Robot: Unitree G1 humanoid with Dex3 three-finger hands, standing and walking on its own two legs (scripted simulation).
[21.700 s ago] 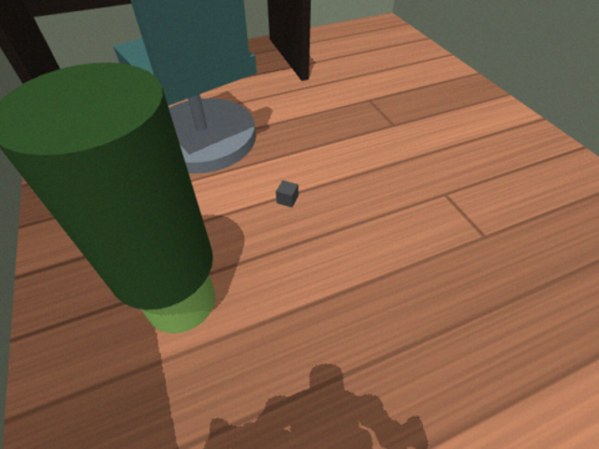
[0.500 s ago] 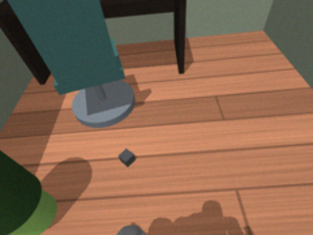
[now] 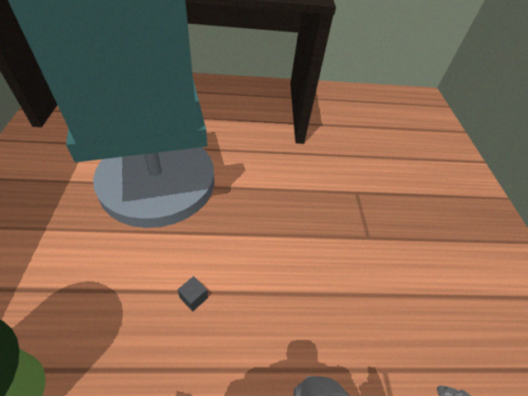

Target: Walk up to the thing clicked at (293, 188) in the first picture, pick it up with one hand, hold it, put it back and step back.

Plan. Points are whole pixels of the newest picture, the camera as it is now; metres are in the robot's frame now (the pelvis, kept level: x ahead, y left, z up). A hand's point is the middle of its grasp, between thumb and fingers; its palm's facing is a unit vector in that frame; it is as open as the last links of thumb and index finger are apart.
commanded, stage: walk up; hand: left
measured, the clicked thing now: (193, 293) +0.58 +0.21 -0.73
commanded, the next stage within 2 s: none
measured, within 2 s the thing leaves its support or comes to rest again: neither
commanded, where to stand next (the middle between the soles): +0.19 -0.01 m, yaw -1 degrees
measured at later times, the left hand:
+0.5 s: hand (124, 375) +0.18 +0.22 -0.13, palm faces -0.05 -0.91 -0.42, open 7.4 cm
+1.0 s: hand (120, 375) +0.19 +0.24 -0.16, palm faces -0.01 -0.94 -0.33, open 7.4 cm
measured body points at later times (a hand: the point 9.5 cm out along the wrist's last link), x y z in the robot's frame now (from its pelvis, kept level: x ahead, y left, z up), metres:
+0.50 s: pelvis +0.11 -0.04 +0.00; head +0.13 -0.07 +0.44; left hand +0.18 +0.27 -0.10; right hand +0.17 -0.35 -0.14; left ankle +0.15 +0.11 -0.70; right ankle +0.16 -0.16 -0.74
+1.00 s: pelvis +0.14 -0.02 +0.00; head +0.15 -0.01 +0.45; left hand +0.19 +0.29 -0.13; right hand +0.25 -0.31 -0.12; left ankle +0.18 +0.11 -0.74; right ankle +0.16 -0.15 -0.74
